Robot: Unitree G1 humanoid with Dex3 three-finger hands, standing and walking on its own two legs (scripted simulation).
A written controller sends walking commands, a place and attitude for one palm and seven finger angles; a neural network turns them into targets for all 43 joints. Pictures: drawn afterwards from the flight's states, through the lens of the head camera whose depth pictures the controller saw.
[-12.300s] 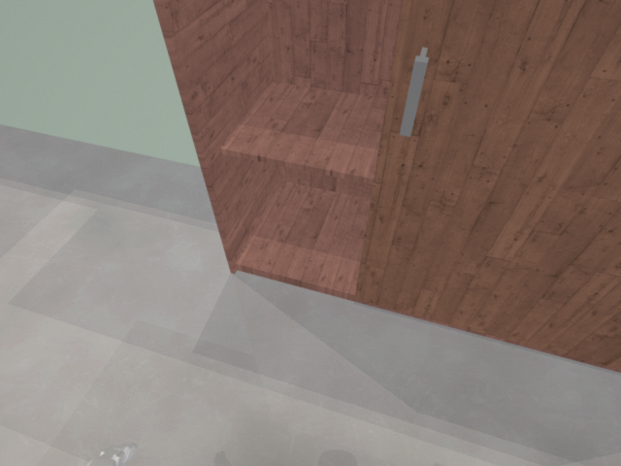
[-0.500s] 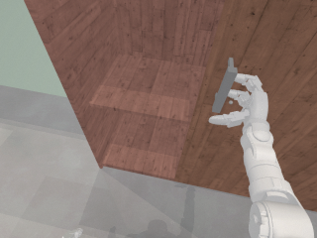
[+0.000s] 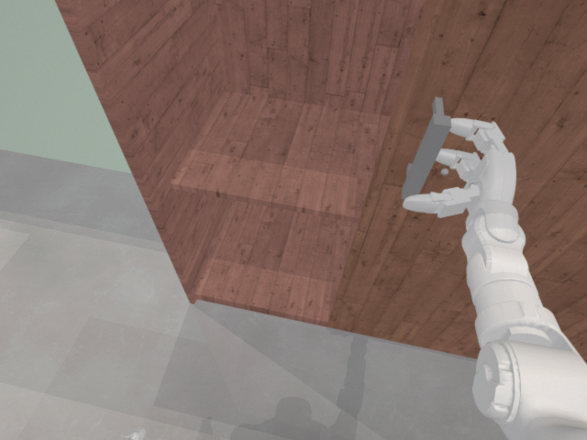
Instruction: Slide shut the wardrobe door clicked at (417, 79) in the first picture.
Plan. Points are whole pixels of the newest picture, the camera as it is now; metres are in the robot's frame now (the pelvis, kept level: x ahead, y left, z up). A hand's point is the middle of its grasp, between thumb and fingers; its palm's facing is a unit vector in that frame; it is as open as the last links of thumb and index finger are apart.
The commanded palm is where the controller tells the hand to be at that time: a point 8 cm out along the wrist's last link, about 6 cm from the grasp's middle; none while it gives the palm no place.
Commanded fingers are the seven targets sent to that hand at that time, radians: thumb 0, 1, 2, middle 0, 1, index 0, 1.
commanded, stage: feel for the door with the fingertips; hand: right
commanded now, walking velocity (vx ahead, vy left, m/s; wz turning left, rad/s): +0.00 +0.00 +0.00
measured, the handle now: (423, 151) +0.52 -0.11 +0.12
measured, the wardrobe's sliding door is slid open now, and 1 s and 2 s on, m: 0.48 0.48 0.48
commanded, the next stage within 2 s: slide the fingers in behind the handle in 0.24 s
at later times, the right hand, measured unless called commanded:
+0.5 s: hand (449, 170) +0.47 -0.14 +0.13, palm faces +0.10 +0.99 +0.01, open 13.9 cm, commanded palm +0.43 -0.19 +0.12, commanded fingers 0.00 0.50 -0.30 0.30 1.20 0.30 1.20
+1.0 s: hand (439, 179) +0.46 -0.13 +0.13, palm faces +0.09 +1.00 +0.02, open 14.0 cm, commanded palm +0.43 -0.18 +0.12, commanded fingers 0.00 0.50 -0.30 0.30 1.20 0.30 1.20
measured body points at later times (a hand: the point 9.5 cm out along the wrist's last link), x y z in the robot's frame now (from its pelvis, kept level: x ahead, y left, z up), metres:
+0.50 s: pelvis +0.00 -0.02 +0.00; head +0.04 -0.01 +0.45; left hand +0.04 +0.23 -0.13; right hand +0.46 -0.20 +0.13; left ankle +0.00 +0.09 -0.72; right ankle +0.00 -0.12 -0.72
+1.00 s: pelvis +0.00 -0.02 +0.00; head +0.04 -0.01 +0.45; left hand +0.08 +0.23 -0.12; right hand +0.45 -0.18 +0.13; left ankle +0.00 +0.09 -0.72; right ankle +0.00 -0.12 -0.72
